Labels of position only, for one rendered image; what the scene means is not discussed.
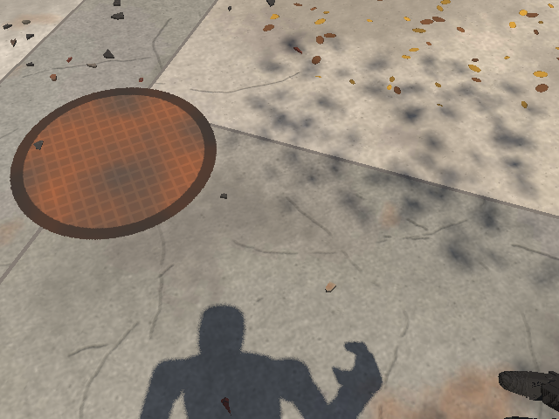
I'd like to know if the robot right hand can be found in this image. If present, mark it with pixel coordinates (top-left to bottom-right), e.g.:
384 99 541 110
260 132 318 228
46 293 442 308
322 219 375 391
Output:
498 371 559 419

